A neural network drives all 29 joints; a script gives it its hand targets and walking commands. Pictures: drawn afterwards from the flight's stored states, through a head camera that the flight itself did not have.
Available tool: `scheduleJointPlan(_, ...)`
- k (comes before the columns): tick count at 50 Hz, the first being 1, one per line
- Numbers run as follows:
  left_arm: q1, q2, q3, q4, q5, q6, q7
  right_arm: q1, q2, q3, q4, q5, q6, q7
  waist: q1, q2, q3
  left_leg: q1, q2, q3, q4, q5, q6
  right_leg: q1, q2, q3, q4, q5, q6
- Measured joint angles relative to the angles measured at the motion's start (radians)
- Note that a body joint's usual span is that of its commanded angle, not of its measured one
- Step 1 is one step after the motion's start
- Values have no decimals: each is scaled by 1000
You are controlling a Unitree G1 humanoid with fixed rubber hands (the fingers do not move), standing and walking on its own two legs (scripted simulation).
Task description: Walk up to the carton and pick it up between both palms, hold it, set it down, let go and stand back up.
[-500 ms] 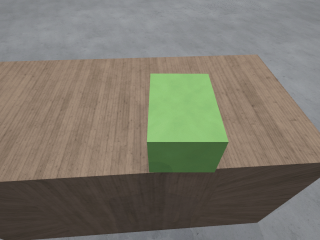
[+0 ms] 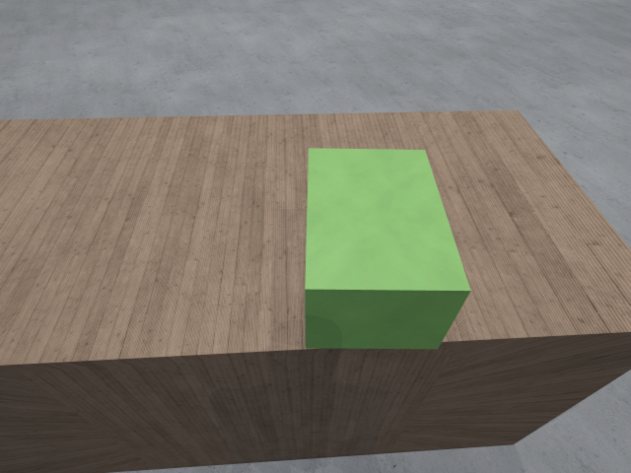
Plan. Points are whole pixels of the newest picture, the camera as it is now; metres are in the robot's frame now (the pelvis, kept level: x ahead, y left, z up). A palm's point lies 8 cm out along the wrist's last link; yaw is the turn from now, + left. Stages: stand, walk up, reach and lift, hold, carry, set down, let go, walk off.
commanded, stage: stand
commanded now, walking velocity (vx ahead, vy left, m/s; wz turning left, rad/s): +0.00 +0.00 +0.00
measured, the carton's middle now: (369, 242) +0.46 -0.05 +0.02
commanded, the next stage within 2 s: reach and lift in 0.50 s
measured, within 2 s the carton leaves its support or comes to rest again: neither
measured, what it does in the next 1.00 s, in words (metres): shifts its weight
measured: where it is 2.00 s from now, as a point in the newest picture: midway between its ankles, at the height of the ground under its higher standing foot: outside the picture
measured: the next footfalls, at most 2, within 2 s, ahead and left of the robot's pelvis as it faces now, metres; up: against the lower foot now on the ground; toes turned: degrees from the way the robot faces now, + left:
none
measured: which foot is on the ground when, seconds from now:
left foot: down 0.00-1.00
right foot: down 0.00-1.00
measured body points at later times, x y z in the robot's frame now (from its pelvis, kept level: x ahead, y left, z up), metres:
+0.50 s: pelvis +0.00 +0.00 +0.00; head +0.01 +0.00 +0.45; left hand -0.05 +0.19 -0.17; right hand -0.06 -0.20 -0.16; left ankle -0.06 +0.06 -0.74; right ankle -0.01 -0.13 -0.74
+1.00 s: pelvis -0.05 -0.06 -0.01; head +0.00 -0.05 +0.43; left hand +0.07 +0.16 -0.12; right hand +0.08 -0.22 -0.13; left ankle -0.07 +0.06 -0.74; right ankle -0.02 -0.13 -0.74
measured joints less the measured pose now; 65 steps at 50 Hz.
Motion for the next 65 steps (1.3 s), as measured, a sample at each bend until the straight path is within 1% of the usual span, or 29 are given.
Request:
scheduleJointPlan(14,7,-8,1,3,-1,1,3,21,2,-3,-1,-1,-1,0,-9,-5,9,1,-10,-7,-2,1,3,-4,-12,-8,15,-12,5)
scheduleJointPlan(20,12,-12,0,8,-4,3,4,36,-7,-8,-2,-1,3,-1,-11,3,15,0,-12,-11,-1,3,1,-6,-16,-13,23,-16,3)
scheduleJointPlan(27,18,-17,0,4,-1,-1,3,30,-9,-7,2,-4,5,1,-3,11,17,-2,0,-9,7,-1,-6,-1,-5,-14,14,-9,-5)
scheduleJointPlan(28,17,-15,0,-5,-7,23,-6,19,-8,-19,2,-13,19,7,-8,10,6,-26,3,-10,26,-6,-10,-21,-2,-16,28,-14,-10)
scheduleJointPlan(29,-10,2,-4,-29,-30,102,-29,-30,-3,-55,1,-38,71,25,-29,2,-12,-104,5,-15,95,-27,-17,-80,-3,-24,78,-42,-24)
scheduleJointPlan(30,-60,37,-9,-51,-62,198,-43,-105,0,-89,-15,-59,145,46,-46,-9,-5,-181,8,-14,181,-57,-22,-143,-5,-30,141,-61,-28)
scheduleJointPlan(31,-122,80,-13,-82,-95,290,-45,-187,-7,-112,-56,-67,222,66,-59,-19,21,-242,17,-7,253,-75,-23,-198,-4,-36,205,-77,-26)
scheduleJointPlan(32,-194,126,-17,-116,-127,373,-41,-263,-24,-119,-112,-59,294,82,-63,-32,48,-295,22,-1,319,-93,-26,-245,-5,-39,261,-96,-20)
scheduleJointPlan(33,-264,168,-14,-163,-150,449,-34,-330,-49,-111,-181,-35,356,93,-57,-42,65,-347,29,4,378,-117,-29,-296,-3,-40,312,-105,-29)
scheduleJointPlan(34,-329,201,-1,-228,-161,514,-28,-387,-80,-92,-253,3,403,100,-47,-49,73,-397,37,10,426,-131,-26,-343,-1,-42,353,-113,-26)
scheduleJointPlan(35,-385,224,14,-306,-163,567,-25,-436,-113,-66,-316,48,436,102,-35,-54,69,-444,44,12,468,-140,-34,-387,2,-45,387,-120,-30)
scheduleJointPlan(36,-432,237,29,-387,-160,607,-26,-482,-144,-38,-362,97,458,101,-27,-57,56,-488,49,11,502,-150,-38,-427,5,-50,414,-126,-41)
scheduleJointPlan(37,-471,241,43,-462,-152,640,-31,-526,-168,-11,-390,150,473,98,-22,-58,36,-524,56,9,527,-157,-34,-464,8,-56,438,-123,-34)
scheduleJointPlan(38,-503,237,54,-526,-143,669,-42,-565,-182,16,-404,204,486,93,-20,-57,14,-552,63,7,544,-161,-52,-490,12,-61,451,-123,-40)
scheduleJointPlan(39,-524,226,62,-584,-130,697,-60,-595,-184,45,-412,254,498,87,-19,-54,-8,-569,70,5,553,-161,-62,-500,18,-66,447,-125,-53)
scheduleJointPlan(40,-531,207,72,-635,-107,724,-83,-614,-174,74,-416,296,509,76,-19,-49,-23,-570,79,4,550,-158,-58,-496,28,-69,430,-122,-65)
scheduleJointPlan(41,-524,182,82,-681,-79,751,-111,-619,-156,103,-421,329,518,60,-21,-37,-30,-552,92,1,533,-153,-49,-477,40,-73,403,-97,-59)
scheduleJointPlan(42,-501,155,90,-728,-45,781,-141,-607,-132,128,-429,355,524,40,-25,-24,-30,-521,106,-5,504,-91,-74,-438,55,-78,363,-80,-64)
scheduleJointPlan(43,-462,126,96,-777,-10,815,-169,-579,-107,152,-441,373,525,17,-32,-10,-25,-479,117,-9,475,-61,-87,-389,69,-83,315,-65,-72)
scheduleJointPlan(45,-357,78,101,-875,57,884,-211,-489,-59,186,-480,379,521,-37,-48,-2,-6,-382,124,-10,407,-85,-88,-286,80,-85,222,2,-81)
scheduleJointPlan(46,-295,60,102,-921,83,912,-222,-431,-39,196,-510,368,519,-63,-53,-2,8,-335,125,-8,370,-90,-87,-240,83,-83,188,0,-85)
scheduleJointPlan(48,-178,45,100,-988,113,944,-224,-307,-11,193,-594,325,523,-107,-57,-4,42,-261,126,-2,308,-84,-91,-178,88,-77,147,-6,-94)
scheduleJointPlan(50,-95,58,101,-1016,114,925,-205,-197,8,165,-706,263,512,-131,-45,-8,84,-234,127,5,280,-63,-97,-160,89,-72,136,0,-101)
scheduleJointPlan(52,-62,93,108,-1001,93,861,-178,-134,19,125,-821,193,494,-134,-22,-10,118,-253,127,12,275,-46,-102,-188,87,-69,146,9,-105)
scheduleJointPlan(55,-104,177,108,-936,15,740,-138,-120,26,75,-940,132,487,-115,16,-11,134,-345,131,16,309,-33,-102,-282,77,-81,192,11,-108)
scheduleJointPlan(57,-171,230,104,-889,-39,674,-125,-156,30,53,-976,120,505,-108,27,-10,129,-408,138,21,341,-28,-104,-343,65,-98,231,4,-113)
scheduleJointPlan(59,-244,270,99,-855,-87,625,-127,-211,33,47,-981,134,534,-115,25,-9,113,-457,147,25,369,-25,-111,-387,52,-120,266,-7,-124)
scheduleJointPlan(62,-324,298,94,-829,-128,585,-157,-278,45,73,-962,177,586,-148,5,-8,81,-478,153,26,383,-19,-121,-401,38,-142,290,-20,-136)
scheduleJointPlan(65,-324,304,96,-866,-135,582,-187,-271,73,123,-983,221,610,-192,-18,-19,54,-428,145,28,348,-10,-120,-355,35,-137,267,-11,-125)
